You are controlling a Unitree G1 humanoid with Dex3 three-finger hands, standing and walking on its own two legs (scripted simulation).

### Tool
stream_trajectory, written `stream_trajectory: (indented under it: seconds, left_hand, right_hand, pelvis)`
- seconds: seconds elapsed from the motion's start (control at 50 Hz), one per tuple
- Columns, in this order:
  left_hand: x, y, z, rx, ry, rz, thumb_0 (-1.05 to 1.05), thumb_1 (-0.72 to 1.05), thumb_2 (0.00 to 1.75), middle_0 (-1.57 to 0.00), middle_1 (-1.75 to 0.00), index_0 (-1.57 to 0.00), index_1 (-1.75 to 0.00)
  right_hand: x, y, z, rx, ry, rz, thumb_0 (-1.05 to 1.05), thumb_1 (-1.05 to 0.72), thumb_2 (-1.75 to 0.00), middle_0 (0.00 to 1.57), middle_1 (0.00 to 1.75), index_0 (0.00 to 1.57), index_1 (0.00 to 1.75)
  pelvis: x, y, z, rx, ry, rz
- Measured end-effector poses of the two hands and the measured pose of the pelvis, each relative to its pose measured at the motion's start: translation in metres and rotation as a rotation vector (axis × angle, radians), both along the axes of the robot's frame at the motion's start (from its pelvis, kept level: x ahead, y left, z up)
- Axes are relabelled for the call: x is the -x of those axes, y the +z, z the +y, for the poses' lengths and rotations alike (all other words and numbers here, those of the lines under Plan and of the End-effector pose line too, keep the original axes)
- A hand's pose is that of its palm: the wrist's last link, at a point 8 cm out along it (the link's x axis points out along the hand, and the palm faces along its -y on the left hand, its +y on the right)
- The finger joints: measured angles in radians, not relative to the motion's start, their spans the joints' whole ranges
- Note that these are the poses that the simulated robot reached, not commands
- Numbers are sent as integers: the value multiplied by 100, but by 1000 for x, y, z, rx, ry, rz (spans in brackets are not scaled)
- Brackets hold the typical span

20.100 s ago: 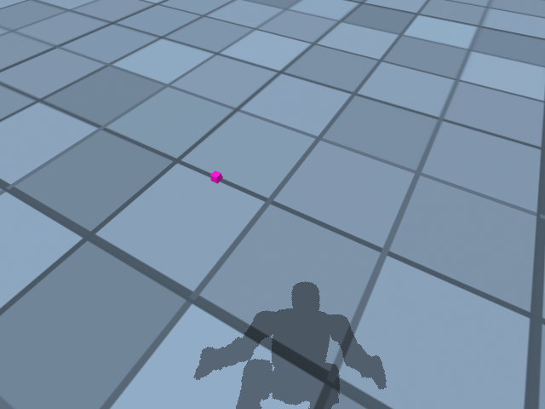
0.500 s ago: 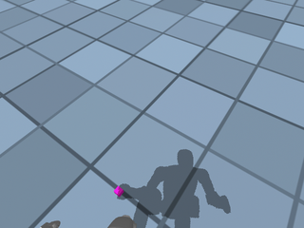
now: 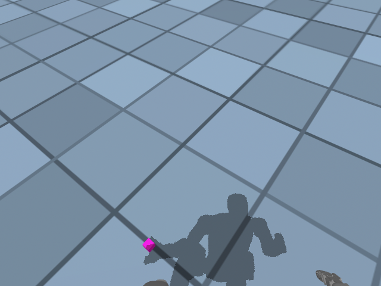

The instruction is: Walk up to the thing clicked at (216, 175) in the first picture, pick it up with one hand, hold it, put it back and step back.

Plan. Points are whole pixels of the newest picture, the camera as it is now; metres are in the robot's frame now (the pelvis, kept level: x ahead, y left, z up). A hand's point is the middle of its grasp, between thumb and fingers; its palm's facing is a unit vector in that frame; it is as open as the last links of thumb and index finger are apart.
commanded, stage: walk up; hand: left
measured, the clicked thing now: (149, 245) +0.41 +0.26 -0.73
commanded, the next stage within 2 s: none
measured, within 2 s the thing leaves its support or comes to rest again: neither
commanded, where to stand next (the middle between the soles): +0.03 +0.03 m, yaw -1 degrees
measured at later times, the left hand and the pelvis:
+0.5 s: hand out of the picture +0.11 +0.28 -0.13, palm faces -0.06 -0.93 -0.36, open 7.3 cm; pelvis +0.00 +0.02 +0.02, yaw -1 degrees
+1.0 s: hand out of the picture +0.08 +0.28 -0.13, palm faces -0.05 -0.93 -0.38, open 7.4 cm; pelvis +0.01 +0.02 +0.02, yaw +0 degrees
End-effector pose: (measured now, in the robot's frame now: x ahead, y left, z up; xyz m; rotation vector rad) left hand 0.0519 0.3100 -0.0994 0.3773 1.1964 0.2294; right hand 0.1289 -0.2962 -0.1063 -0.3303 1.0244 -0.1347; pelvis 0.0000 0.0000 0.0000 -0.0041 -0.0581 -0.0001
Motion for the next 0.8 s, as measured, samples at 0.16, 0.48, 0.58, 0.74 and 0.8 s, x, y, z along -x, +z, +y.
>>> stream_trajectory:
  seconds: [0.16, 0.48, 0.58, 0.74, 0.8]
  left_hand:
    - [-5, 14, 11, -28, -8, -11, 1, 91, 90, -20, -30, -21, -30]
    - [-50, 6, 10, 46, -55, -42, 1, 91, 90, -20, -30, -20, -30]
    - [-44, 4, 9, 52, -52, -19, 1, 91, 90, -20, -30, -20, -30]
    - [-25, 6, 10, 41, -25, 27, 1, 91, 90, -20, -30, -20, -30]
    - [-21, 7, 12, 35, -16, 37, 1, 91, 90, -20, -30, -20, -30]
  right_hand:
    - [23, -4, 0, -21, -39, 80, 0, -91, -90, 21, 30, 20, 30]
    - [67, 9, 13, 5, -121, 206, 1, -91, -90, 21, 30, 20, 30]
    - [60, 12, 14, 4, -126, 189, 1, -91, -90, 21, 30, 20, 30]
    - [41, 11, 15, -10, -113, 156, 0, -91, -90, 21, 30, 20, 30]
    - [35, 11, 16, -15, -108, 148, 0, -91, -90, 21, 30, 20, 30]
  pelvis:
    - [1, 8, 4, -8, -1, -8]
    - [-5, 19, 19, 7, -12, 7]
    - [-5, 21, 19, 9, -12, 14]
    - [-8, 22, 19, 9, -12, 14]
    - [-9, 22, 19, 9, -11, 13]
